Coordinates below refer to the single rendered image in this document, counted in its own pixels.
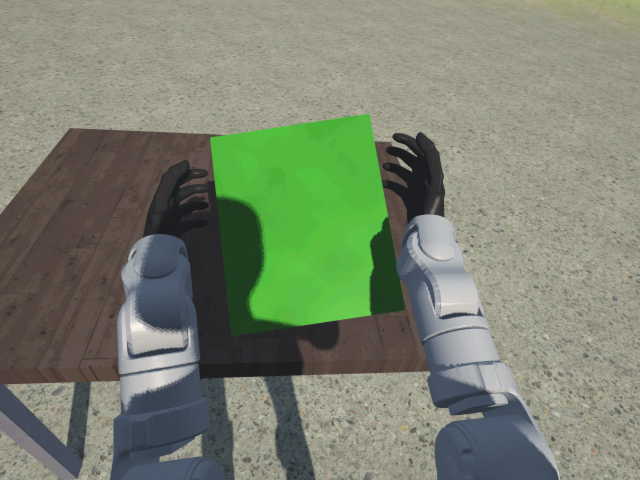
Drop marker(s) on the right robot upper arm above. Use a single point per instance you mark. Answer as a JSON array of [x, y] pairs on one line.
[[504, 447]]

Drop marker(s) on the robot left forearm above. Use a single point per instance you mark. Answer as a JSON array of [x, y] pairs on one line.
[[161, 405]]

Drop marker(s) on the robot left hand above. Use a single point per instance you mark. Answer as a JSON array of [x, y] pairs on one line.
[[165, 212]]

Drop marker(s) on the left robot upper arm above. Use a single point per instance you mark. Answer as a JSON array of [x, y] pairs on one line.
[[194, 468]]

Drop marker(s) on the robot right forearm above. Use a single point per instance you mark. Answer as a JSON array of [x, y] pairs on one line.
[[467, 375]]

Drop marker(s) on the carton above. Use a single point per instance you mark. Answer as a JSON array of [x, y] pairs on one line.
[[304, 227]]

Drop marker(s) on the table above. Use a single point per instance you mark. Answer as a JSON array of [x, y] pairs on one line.
[[64, 240]]

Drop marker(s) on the robot right hand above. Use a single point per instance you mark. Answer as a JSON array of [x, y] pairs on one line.
[[426, 189]]

